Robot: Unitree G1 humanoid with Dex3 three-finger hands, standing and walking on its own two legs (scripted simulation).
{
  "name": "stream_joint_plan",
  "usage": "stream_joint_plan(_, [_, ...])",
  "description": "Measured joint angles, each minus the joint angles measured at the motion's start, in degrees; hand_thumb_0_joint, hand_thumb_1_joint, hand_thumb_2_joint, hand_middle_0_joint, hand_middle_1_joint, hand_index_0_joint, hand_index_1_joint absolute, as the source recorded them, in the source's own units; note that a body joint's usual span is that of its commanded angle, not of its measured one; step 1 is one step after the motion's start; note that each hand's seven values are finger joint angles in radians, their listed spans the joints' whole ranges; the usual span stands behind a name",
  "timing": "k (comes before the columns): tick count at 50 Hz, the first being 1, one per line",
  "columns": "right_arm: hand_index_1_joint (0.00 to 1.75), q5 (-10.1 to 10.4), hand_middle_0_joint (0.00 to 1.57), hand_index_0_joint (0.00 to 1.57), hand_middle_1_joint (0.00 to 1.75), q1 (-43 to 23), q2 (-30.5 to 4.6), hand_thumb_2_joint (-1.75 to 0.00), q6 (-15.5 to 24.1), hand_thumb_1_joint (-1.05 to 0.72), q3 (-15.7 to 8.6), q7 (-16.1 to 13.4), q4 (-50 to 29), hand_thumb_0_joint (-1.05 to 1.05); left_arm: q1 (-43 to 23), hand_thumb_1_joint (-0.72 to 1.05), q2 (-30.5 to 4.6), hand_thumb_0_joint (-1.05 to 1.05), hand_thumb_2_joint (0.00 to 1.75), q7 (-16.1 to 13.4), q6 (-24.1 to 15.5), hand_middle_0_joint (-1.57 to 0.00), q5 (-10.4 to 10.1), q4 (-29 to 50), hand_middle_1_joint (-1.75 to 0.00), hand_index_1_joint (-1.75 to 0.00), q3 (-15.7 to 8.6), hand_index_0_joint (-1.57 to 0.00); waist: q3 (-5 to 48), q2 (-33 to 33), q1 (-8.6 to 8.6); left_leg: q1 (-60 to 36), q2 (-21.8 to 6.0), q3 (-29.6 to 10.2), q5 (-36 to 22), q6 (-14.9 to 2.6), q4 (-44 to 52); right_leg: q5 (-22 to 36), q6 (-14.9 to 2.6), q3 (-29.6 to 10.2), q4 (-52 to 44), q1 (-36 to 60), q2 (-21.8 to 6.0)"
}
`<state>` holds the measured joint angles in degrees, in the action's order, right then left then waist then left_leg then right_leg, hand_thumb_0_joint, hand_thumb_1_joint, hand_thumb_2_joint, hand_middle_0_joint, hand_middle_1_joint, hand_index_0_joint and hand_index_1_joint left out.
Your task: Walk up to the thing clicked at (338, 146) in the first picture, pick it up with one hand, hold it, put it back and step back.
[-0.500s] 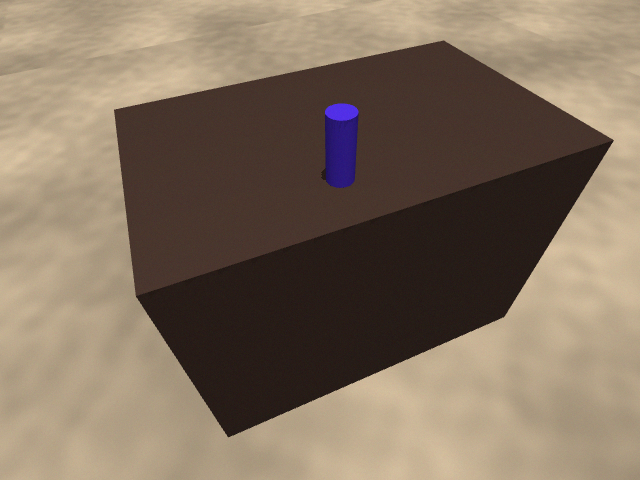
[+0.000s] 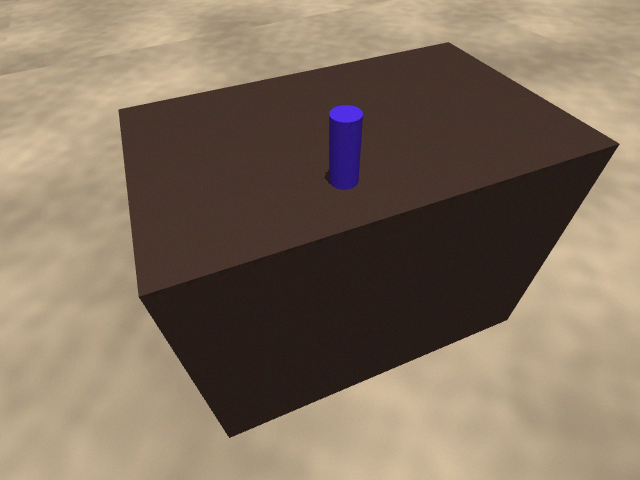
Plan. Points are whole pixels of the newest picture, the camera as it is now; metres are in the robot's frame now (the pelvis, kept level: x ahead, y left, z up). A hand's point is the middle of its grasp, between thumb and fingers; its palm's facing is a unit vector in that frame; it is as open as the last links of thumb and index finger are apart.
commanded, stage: stand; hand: right
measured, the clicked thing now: (344, 149) +0.68 -0.02 +0.04
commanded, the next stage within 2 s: walk up in 0.62 s
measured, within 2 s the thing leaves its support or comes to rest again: neither
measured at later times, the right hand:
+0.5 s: hand out of the picture +0.08 -0.25 -0.16, palm faces -0.03 +0.94 -0.33, open 7.4 cm
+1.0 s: hand out of the picture +0.14 -0.34 -0.16, palm faces -0.17 +0.90 -0.40, open 7.4 cm
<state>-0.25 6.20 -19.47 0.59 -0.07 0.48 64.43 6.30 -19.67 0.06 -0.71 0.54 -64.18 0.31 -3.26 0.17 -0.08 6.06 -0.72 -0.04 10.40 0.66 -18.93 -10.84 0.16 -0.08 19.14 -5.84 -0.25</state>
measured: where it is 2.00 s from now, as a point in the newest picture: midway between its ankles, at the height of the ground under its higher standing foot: outside the picture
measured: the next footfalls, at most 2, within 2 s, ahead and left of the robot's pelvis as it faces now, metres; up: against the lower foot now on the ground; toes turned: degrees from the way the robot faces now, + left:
right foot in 0.86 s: +0.10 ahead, -0.18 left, +0.00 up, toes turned +4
left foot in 1.20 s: +0.24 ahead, +0.10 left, +0.00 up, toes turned +15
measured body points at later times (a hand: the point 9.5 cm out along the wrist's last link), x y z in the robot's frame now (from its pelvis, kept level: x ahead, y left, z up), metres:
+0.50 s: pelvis +0.00 +0.00 +0.00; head +0.01 +0.00 +0.45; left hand +0.08 +0.30 -0.13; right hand +0.08 -0.30 -0.13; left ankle +0.00 +0.13 -0.75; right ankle +0.00 -0.12 -0.75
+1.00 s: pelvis +0.06 -0.06 -0.01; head +0.07 -0.06 +0.44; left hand +0.05 +0.27 -0.12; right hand +0.15 -0.38 -0.13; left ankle +0.04 +0.07 -0.69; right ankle +0.06 -0.18 -0.75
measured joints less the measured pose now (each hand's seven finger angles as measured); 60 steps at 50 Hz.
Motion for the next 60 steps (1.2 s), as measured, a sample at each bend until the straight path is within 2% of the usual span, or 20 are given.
stream_joint_plan(31, [0.3,-0.04,0.2,0.21,0.29,0.18,-0.31,-0.89,0.0,-0.9,0.42,-0.05,-0.17,0.01,0.22,0.9,-0.17,0.01,0.9,0.06,0.03,-0.2,0.02,0.27,-0.3,-0.3,-0.05,-0.2,-0.04,0.05,-0.06,-0.27,-0.08,-0.08,-0.13,0.04,0.43,0.24,-0.01,0.09,-0.69,0.42,0.07])
stream_joint_plan(32, [0.3,-0.12,0.2,0.21,0.29,0.73,-0.29,-0.89,0.13,-0.9,0.0,0.1,-0.77,0.01,0.35,0.9,-0.18,0.01,0.9,0.6,0.32,-0.2,0.4,0.84,-0.3,-0.3,-0.71,-0.2,0.07,0.06,0.07,0.25,-0.03,-0.37,0.35,-0.36,-0.33,-1.3,-0.28,0.45,0.51,-0.14,0.03])
stream_joint_plan(35, [0.3,-0.69,0.2,0.21,0.3,4.49,0.05,-0.89,1.22,-0.9,-1.4,0.47,-3.19,0.01,0.91,0.9,-1.37,0.01,0.9,2.21,1.15,-0.2,1.6,3.84,-0.3,-0.3,-3.04,-0.2,0.6,-1.11,0.02,2.11,0.72,-1.75,2.4,-1.2,-3.59,-10.96,-1.34,0.65,11.0,-4.29,-0.16])
stream_joint_plan(38, [0.3,-1.39,0.2,0.21,0.3,7.83,0.11,-0.89,1.73,-0.9,-2.46,0.21,-4.53,0.01,1.75,0.9,-3.15,0.01,0.9,3.17,1.61,-0.2,1.73,7.13,-0.3,-0.3,-4.86,-0.2,0.39,-2.65,-0.18,3.0,1.34,-2.93,3.36,-1.41,-4.9,-14.04,-2.24,-1.06,21.62,-9.42,-0.78])
stream_joint_plan(40, [0.3,-1.77,0.21,0.21,0.3,9.45,-0.53,-0.89,1.75,-0.9,-3.12,0.06,-5.26,0.01,2.61,0.9,-4.01,0.01,0.9,3.7,1.41,-0.2,1.5,8.8,-0.3,-0.3,-5.64,-0.2,-0.19,-2.89,-0.39,3.17,1.2,-3.6,4.13,-1.06,-5.73,-15.06,-2.92,-2.18,21.87,-10.87,-1.96])
stream_joint_plan(42, [0.3,-2.01,0.21,0.21,0.3,10.64,-1.58,-0.89,1.43,-0.9,-3.7,0.17,-6.33,0.01,3.86,0.9,-4.58,0.01,0.9,4.01,1.03,-0.2,1.58,10.09,-0.3,-0.3,-6.23,-0.2,-0.86,-2.4,-0.58,3.62,0.51,-4.24,5.86,-0.3,-8.13,-13.61,-3.3,-2.52,17.58,-10.39,-3.0])
stream_joint_plan(43, [0.3,-2.04,0.21,0.21,0.3,11.1,-2.26,-0.89,1.12,-0.9,-3.93,0.22,-6.87,0.01,4.56,0.91,-4.67,0.01,0.9,3.97,0.64,-0.2,1.71,10.57,-0.3,-0.3,-6.51,-0.2,-1.25,-1.58,-0.67,4.32,-0.25,-4.89,7.56,-0.07,-10.82,-9.86,-2.43,-1.75,14.92,-9.33,-2.86])
stream_joint_plan(44, [0.3,-2.0,0.21,0.21,0.3,11.5,-3.01,-0.89,0.69,-0.9,-4.12,0.14,-7.3,0.01,5.3,0.91,-4.46,0.01,0.9,3.79,0.15,-0.2,1.97,11.05,-0.3,-0.3,-6.76,-0.2,-1.56,-0.09,-0.65,5.78,-1.27,-6.1,9.91,-1.33,-15.24,-6.2,-1.15,-0.33,14.15,-8.46,-1.89])
stream_joint_plan(45, [0.3,-1.86,0.2,0.21,0.3,11.84,-3.5,-0.89,0.15,-0.9,-4.27,-0.15,-7.55,0.01,6.25,0.91,-4.18,0.01,0.9,3.57,-0.38,-0.2,2.33,11.57,-0.3,-0.3,-6.87,-0.2,-1.5,1.0,-0.72,8.17,-1.12,-7.58,13.44,-1.95,-21.65,-6.24,-0.24,0.91,14.62,-7.98,-1.15])
stream_joint_plan(47, [0.3,-1.76,0.2,0.21,0.3,12.34,-3.65,-0.89,-0.54,-0.9,-4.39,-0.41,-7.88,0.01,8.51,0.91,-3.81,0.01,0.9,3.34,-0.38,-0.2,2.67,12.2,-0.3,-0.3,-6.81,-0.2,-0.7,0.97,-1.72,12.65,0.41,-6.12,16.38,-1.95,-32.67,-7.77,-0.26,1.82,14.32,-6.4,-1.12])
stream_joint_plan(49, [0.3,-1.31,0.2,0.21,0.29,12.49,-4.09,-0.89,-0.04,-0.9,-4.21,0.16,-8.68,0.01,10.73,0.91,-3.29,0.01,0.9,3.18,-0.09,-0.2,2.32,12.23,-0.3,-0.3,-6.48,-0.2,-0.08,0.77,-2.34,15.99,0.48,-2.72,15.09,-1.71,-37.79,-7.87,-1.13,2.53,11.39,-3.56,-1.31])
stream_joint_plan(51, [0.3,-0.98,0.2,0.21,0.29,12.28,-4.74,-0.89,0.73,-0.91,-4.25,0.87,-10.02,0.01,12.42,0.9,-2.78,0.01,0.9,3.03,-0.4,-0.2,1.9,12.24,-0.3,-0.3,-5.9,-0.2,-0.11,1.05,-2.58,18.58,-0.05,-1.11,12.74,-1.46,-38.0,-7.19,-1.26,3.61,8.05,-0.75,-1.19])
stream_joint_plan(56, [0.3,-0.57,0.2,0.21,0.29,9.87,-5.1,-0.89,1.45,-0.91,-4.19,2.47,-13.74,0.01,14.49,0.9,-2.92,0.01,0.9,2.74,-1.46,-0.2,1.38,13.32,-0.3,-0.3,-4.86,-0.2,-2.58,0.69,-3.23,20.57,-2.31,0.07,7.85,-1.47,-26.54,-8.89,-0.32,5.79,6.46,2.83,-0.76])
stream_joint_plan(60, [0.3,-0.47,0.2,0.21,0.29,8.15,-4.26,-0.89,2.08,-0.91,-4.05,2.24,-15.49,0.01,14.31,0.9,-3.86,0.01,0.9,2.14,-0.74,-0.2,0.79,14.74,-0.3,-0.3,-3.92,-0.2,-4.09,-1.09,-3.47,17.05,-1.73,1.3,-1.79,-2.09,-15.84,-15.39,0.5,7.43,13.9,2.37,-2.18])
